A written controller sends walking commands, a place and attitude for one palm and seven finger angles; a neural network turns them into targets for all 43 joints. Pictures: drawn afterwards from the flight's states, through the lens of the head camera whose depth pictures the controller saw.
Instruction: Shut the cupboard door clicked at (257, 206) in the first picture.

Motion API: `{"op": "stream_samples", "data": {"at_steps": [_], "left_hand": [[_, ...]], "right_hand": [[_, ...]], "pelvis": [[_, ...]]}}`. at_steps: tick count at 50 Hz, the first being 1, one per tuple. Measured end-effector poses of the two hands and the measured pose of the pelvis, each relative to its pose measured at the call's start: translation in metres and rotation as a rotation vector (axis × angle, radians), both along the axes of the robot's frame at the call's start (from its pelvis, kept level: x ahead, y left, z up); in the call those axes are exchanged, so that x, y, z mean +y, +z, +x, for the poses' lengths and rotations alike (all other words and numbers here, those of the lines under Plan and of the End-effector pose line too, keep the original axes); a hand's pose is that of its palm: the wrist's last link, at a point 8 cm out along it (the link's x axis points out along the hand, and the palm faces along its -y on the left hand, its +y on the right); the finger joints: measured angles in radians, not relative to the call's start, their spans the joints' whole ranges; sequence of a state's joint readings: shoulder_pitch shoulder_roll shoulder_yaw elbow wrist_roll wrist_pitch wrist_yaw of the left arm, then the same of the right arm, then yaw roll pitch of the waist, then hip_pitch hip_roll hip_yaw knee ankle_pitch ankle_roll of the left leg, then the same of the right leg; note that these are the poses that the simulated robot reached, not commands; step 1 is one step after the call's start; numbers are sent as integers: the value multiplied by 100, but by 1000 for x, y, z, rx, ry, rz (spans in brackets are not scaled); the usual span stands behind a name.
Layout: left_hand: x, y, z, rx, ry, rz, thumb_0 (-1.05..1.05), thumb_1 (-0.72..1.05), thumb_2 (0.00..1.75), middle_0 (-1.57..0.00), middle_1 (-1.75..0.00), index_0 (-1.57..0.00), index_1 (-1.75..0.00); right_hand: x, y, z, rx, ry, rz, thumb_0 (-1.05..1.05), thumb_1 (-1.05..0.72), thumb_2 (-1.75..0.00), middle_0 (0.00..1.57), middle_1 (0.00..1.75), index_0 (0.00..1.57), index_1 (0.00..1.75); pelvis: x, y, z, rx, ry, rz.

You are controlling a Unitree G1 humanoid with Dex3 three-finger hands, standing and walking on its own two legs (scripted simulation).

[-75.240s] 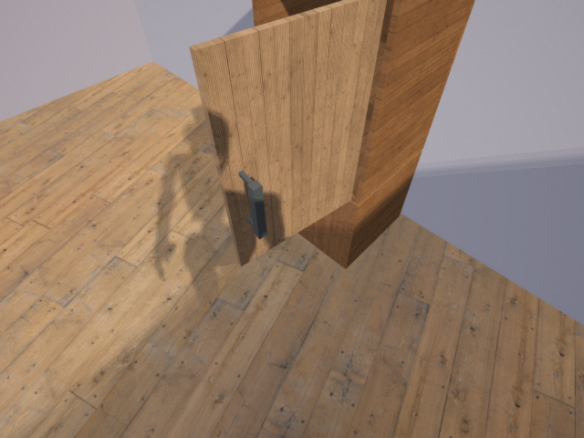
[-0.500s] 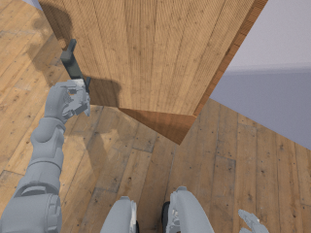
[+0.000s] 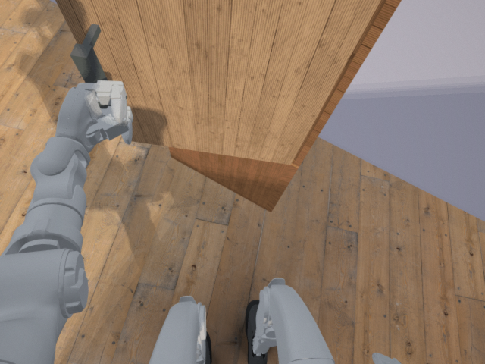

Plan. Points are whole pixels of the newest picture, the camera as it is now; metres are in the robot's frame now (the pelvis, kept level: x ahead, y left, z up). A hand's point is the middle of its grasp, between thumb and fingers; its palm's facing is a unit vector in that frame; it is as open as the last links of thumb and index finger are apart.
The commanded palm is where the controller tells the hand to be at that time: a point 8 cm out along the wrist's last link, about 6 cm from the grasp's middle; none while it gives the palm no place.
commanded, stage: push the door shut along its arc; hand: left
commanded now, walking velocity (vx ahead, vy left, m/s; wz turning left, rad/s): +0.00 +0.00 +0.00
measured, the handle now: (106, 80) +0.57 +0.20 +0.04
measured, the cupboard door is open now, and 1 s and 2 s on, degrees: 22 13 2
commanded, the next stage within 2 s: pull the fist back off the door in 1.18 s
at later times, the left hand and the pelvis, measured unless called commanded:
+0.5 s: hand (161, 87) +0.55 +0.11 +0.04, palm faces -0.39 -0.92 -0.02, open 3.1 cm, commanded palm +0.56 +0.15 +0.04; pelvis +0.00 +0.01 -0.01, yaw -2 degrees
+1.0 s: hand (173, 72) +0.58 +0.09 +0.05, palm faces -0.45 -0.89 -0.03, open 3.1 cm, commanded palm +0.61 +0.11 +0.04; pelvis +0.01 -0.01 -0.02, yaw -2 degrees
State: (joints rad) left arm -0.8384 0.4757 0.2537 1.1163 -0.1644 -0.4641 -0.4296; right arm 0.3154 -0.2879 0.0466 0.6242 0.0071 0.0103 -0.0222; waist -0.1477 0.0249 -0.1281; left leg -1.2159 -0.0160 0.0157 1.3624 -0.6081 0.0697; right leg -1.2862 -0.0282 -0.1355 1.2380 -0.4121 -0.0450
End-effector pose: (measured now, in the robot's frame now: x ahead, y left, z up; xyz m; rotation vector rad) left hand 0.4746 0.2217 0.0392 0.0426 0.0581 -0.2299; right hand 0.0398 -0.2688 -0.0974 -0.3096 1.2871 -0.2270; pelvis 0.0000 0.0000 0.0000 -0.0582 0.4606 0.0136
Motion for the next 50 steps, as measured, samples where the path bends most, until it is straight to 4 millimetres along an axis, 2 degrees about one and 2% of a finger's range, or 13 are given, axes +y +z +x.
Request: {"op": "stream_samples", "data": {"at_steps": [6, 13, 28, 37, 50], "left_hand": [[-3, 1, 19, 5, -32, 8, 2, 90, 90, -130, -150, -132, -150], [-16, 1, 43, 9, -89, 2, 2, 90, 90, -130, -150, -130, -150], [-60, 7, 85, 17, -172, -7, 2, 90, 90, -130, -150, -130, -150], [-72, 9, 98, 45, -199, 1, 2, 89, 90, -129, -150, -130, -150], [-72, 11, 107, 58, -231, 16, 2, 87, 92, -129, -150, -133, -150]], "right_hand": [[-6, 2, -16, 31, -9, -39, 0, -91, -90, 21, 30, 21, 30], [-7, 4, -27, 50, -30, -70, 0, -91, -90, 21, 30, 21, 30], [14, 0, -45, 77, -111, -22, 0, -91, -90, 21, 30, 21, 30], [17, -3, -52, 101, -140, 4, 0, -91, -90, 21, 30, 21, 30], [-9, -2, -48, 99, -97, -72, 0, -91, -90, 21, 30, 21, 30]], "pelvis": [[1, -6, -4, 21, 6, -12], [3, -11, -4, 47, 1, -23], [6, -14, 5, 80, -30, -25], [2, -12, 11, 88, -45, -13], [-7, -21, 6, 107, -25, -21]]}}
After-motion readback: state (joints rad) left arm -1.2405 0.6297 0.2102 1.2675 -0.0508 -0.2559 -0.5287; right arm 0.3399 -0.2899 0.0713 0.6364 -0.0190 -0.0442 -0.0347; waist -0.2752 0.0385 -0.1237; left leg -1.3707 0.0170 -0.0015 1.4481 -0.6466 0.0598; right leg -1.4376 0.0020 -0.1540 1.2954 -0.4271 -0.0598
